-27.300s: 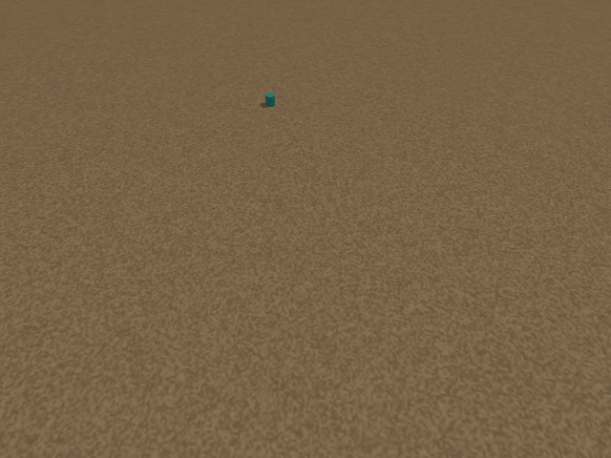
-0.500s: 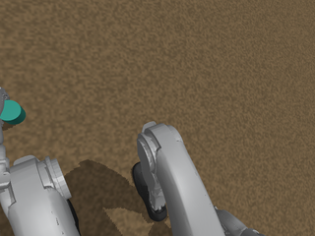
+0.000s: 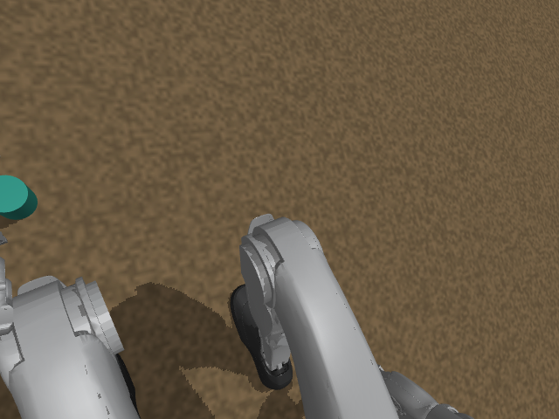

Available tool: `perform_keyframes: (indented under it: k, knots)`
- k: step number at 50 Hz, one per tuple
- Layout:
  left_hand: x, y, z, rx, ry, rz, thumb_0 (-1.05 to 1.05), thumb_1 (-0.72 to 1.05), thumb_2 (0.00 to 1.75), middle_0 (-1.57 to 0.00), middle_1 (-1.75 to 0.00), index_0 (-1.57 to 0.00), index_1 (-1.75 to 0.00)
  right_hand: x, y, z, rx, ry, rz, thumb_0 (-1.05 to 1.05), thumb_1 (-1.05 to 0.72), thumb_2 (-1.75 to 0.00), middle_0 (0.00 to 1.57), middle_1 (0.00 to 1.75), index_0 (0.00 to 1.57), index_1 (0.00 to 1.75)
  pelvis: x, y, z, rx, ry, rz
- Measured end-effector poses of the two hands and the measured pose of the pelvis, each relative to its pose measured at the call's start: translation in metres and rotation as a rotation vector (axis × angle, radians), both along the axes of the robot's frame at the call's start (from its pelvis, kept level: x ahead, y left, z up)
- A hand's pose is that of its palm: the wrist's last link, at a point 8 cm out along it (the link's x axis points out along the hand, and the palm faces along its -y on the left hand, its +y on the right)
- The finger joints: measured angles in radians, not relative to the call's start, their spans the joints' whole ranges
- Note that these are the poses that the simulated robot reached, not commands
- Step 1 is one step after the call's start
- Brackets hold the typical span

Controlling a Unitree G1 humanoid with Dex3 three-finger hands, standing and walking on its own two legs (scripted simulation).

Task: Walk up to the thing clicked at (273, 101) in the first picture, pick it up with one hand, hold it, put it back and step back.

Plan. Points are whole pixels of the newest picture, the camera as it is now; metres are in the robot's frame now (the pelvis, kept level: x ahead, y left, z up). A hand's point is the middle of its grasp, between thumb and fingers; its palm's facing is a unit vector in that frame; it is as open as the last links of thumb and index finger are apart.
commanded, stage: open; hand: left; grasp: from above
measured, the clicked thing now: (11, 198) +0.45 +0.25 -0.27
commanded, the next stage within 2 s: withdraw in 0.28 s
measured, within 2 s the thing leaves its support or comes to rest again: neither
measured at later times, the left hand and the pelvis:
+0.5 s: hand out of the picture +0.43 +0.28 -0.22, palm faces -0.42 -0.14 -0.90, open 14.1 cm; pelvis +0.00 +0.00 +0.00, yaw +0 degrees
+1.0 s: hand out of the picture +0.42 +0.29 -0.05, palm faces -0.43 -0.11 -0.89, open 14.1 cm; pelvis -0.01 -0.01 +0.06, yaw +7 degrees
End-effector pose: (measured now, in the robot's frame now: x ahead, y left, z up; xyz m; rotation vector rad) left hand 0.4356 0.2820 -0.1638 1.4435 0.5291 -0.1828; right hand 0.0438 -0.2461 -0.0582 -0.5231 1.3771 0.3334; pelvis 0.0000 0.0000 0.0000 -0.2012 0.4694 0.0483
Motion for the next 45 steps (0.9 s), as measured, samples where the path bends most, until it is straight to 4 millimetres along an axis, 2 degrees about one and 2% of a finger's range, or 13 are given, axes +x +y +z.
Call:
perform_keyframes:
  k: [13, 25, 29, 32, 35, 39, 45]
  knots:
    - [-0.002, -0.001, 0.0, 0.003, -0.004, -0.01, 0.0, -0.5, 0.96, -0.13, -0.98, -0.11, -0.99, 0.0, 0.001, 0.001, 0.003, -0.009, 0.002, 0.0, -0.91, -0.9, 0.2, 0.3, 0.2, 0.3, -0.001, -0.001, 0.001, 0.001, -0.002, 0.0]
    - [-0.002, 0.0, 0.002, 0.0, -0.012, 0.005, 0.0, -0.53, 0.98, -0.08, -1.04, -0.08, -1.04, 0.0, -0.002, 0.003, -0.006, -0.01, 0.0, 0.0, -0.91, -0.9, 0.2, 0.3, 0.2, 0.3, -0.001, -0.001, 0.002, 0.002, -0.003, -0.002]
    - [0.002, 0.003, 0.01, 0.002, -0.057, 0.011, 0.0, -0.54, 0.99, -0.08, -1.04, -0.09, -1.04, 0.0, -0.003, 0.002, -0.006, -0.007, -0.012, 0.0, -0.91, -0.9, 0.2, 0.3, 0.2, 0.3, -0.001, -0.001, 0.002, 0.004, 0.003, 0.0]
    - [0.006, 0.005, 0.024, 0.013, -0.105, 0.016, 0.0, -0.54, 1.0, -0.09, -1.04, -0.09, -1.03, 0.001, -0.005, 0.0, 0.0, -0.009, -0.042, 0.01, -0.91, -0.9, 0.2, 0.3, 0.2, 0.3, 0.001, -0.001, 0.003, 0.009, 0.02, 0.003]
    - [0.008, 0.007, 0.047, 0.031, -0.159, 0.027, 0.0, -0.55, 1.0, -0.09, -1.03, -0.09, -1.03, 0.006, -0.008, -0.004, 0.01, -0.02, -0.096, 0.01, -0.92, -0.9, 0.2, 0.3, 0.2, 0.3, 0.003, -0.001, 0.007, 0.017, 0.046, 0.008]
    - [0.005, 0.011, 0.088, 0.071, -0.181, 0.047, 0.0, -0.56, 1.02, -0.09, -1.03, -0.09, -1.04, 0.02, -0.011, -0.008, 0.029, -0.049, -0.185, 0.01, -0.92, -0.9, 0.2, 0.3, 0.2, 0.3, 0.004, -0.002, 0.018, 0.039, 0.084, 0.023]
    - [-0.002, 0.013, 0.149, 0.091, -0.09, 0.091, 0.0, -0.57, 1.03, -0.1, -1.03, -0.08, -1.05, 0.045, -0.016, -0.001, 0.037, -0.119, -0.246, 0.01, -0.92, -0.9, 0.2, 0.3, 0.2, 0.3, -0.003, -0.006, 0.044, 0.075, 0.097, 0.049]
